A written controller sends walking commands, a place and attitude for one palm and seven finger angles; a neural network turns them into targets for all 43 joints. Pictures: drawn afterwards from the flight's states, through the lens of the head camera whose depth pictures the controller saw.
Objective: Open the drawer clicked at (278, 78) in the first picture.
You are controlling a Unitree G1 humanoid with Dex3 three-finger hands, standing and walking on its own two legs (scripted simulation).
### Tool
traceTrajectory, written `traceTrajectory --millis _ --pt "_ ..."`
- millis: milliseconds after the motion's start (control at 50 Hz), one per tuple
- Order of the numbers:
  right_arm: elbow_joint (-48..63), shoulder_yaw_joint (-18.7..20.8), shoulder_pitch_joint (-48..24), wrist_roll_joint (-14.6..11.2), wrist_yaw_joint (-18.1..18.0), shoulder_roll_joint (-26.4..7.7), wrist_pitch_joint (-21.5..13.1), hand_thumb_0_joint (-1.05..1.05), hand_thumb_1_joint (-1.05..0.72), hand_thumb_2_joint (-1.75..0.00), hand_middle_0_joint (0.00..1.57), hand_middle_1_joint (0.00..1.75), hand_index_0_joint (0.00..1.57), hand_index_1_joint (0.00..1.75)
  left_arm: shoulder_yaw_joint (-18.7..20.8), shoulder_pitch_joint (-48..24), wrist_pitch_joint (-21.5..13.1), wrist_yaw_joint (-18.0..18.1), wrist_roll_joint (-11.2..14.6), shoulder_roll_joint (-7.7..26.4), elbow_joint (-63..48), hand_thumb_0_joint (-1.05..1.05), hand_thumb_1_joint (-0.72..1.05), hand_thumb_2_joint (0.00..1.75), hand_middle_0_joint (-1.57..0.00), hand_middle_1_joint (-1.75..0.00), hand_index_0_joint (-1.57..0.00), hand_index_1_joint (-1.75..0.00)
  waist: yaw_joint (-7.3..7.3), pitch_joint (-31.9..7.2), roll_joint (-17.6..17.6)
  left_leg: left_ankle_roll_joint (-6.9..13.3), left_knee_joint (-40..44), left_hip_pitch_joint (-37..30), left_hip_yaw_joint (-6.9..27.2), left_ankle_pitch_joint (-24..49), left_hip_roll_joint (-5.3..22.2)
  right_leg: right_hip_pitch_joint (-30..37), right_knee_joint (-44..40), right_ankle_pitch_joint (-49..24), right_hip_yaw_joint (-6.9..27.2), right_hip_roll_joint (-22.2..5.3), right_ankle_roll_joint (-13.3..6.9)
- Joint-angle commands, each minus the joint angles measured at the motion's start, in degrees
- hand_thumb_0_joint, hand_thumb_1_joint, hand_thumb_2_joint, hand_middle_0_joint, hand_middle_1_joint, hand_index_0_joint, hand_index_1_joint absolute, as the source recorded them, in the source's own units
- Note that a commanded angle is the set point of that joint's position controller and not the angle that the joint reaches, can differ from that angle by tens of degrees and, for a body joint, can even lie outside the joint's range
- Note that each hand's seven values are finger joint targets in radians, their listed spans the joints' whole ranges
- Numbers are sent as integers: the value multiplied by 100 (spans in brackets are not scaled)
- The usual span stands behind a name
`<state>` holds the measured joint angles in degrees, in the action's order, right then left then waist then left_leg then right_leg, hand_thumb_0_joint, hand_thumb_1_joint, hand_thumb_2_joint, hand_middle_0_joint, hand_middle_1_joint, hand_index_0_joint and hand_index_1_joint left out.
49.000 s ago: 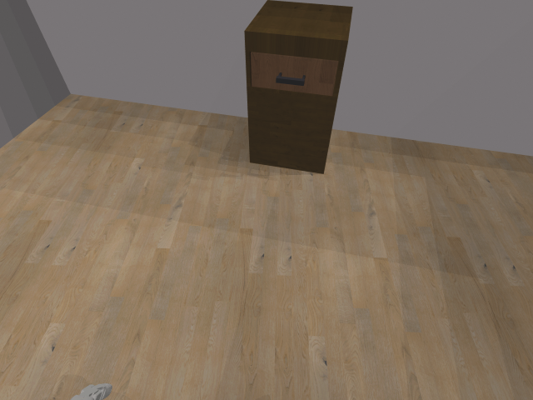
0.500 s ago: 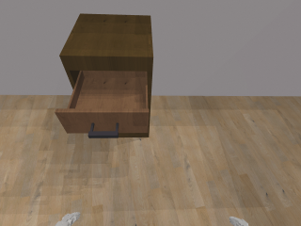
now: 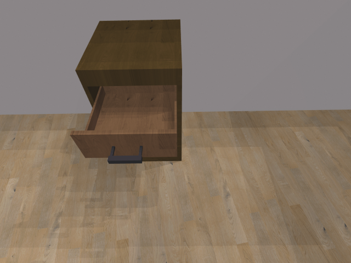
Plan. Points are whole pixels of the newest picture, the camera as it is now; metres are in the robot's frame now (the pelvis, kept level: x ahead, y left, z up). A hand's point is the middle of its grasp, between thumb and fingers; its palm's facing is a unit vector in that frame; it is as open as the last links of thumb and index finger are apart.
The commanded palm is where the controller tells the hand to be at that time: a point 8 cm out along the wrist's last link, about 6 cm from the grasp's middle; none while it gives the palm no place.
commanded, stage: let the arm hang, fingers relaxed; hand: left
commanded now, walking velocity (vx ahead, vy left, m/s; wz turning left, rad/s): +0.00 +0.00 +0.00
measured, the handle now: (126, 154) +0.50 +0.23 -0.21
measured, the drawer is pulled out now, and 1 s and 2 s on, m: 0.27 0.27 0.27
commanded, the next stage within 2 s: look to check the result in 0.34 s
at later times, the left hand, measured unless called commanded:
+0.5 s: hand out of the picture +0.01 +0.14 -0.18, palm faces +0.00 -0.98 -0.18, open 7.3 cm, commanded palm none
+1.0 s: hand out of the picture +0.00 +0.13 -0.18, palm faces +0.01 -0.98 -0.18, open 7.4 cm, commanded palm none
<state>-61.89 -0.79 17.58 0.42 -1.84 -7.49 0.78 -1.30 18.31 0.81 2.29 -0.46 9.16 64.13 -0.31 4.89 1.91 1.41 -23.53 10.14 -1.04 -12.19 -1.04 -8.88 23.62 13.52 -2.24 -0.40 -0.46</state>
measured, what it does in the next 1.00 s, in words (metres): stands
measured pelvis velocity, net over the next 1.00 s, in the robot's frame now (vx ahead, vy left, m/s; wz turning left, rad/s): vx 0.02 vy -0.03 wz -0.01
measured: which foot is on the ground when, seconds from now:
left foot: down 0.00-1.00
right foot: down 0.00-1.00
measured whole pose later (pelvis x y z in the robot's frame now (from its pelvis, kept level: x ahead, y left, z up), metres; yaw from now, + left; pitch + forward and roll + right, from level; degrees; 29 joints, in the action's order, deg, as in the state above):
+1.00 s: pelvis +0.02 -0.03 +0.00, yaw -1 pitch -2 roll +0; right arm -63.5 0.0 18.1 0.5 -2.7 -6.4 0.4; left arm -0.4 17.4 -0.3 2.5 -0.2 6.5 64.0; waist -0.9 4.7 0.7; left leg -1.0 -23.4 8.1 -0.7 -13.8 1.4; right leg -6.7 22.8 14.7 -2.5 2.1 -2.8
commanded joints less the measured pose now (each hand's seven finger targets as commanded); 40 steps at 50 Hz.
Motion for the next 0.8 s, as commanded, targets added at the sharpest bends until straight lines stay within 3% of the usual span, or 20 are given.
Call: traceTrajectory --millis 0,160,380,440,780 --pt "13 105 618 0 -38 -507 -115 0 -90 -90 20 30 20 30 123 405 -95 45 4 500 -91 0 90 90 -20 -30 -20 -30 -15 39 -376 161 456 69 572 475 600 -108 -448 -395 519 -463 -169" --pt "-93 101 682 9 -59 -365 -124 0 -90 -90 20 30 20 30 169 319 -111 51 9 431 -106 0 90 90 -20 -30 -20 -30 -6 164 -107 115 423 109 489 592 582 -84 -482 -552 560 -456 -200" --pt "-87 130 744 5 -92 -355 -130 0 -90 -90 20 30 20 30 183 362 -150 51 16 367 -122 0 90 90 -20 -30 -20 -30 -35 -34 -239 88 295 -158 430 970 619 29 -475 -1135 562 -445 -231" --pt "-106 123 762 4 -97 -344 -127 0 -90 -90 20 30 20 30 194 345 -145 48 18 373 -111 0 90 90 -20 -30 -20 -30 -50 46 -106 76 309 -118 406 943 617 44 -503 -1099 585 -450 -239" --pt "-97 138 686 -2 -94 -326 -105 0 -90 -90 20 30 20 30 194 488 -166 57 16 276 -80 0 90 90 -20 -30 -20 -30 -47 91 -227 63 298 -209 394 730 614 -84 -588 -860 624 -420 -253"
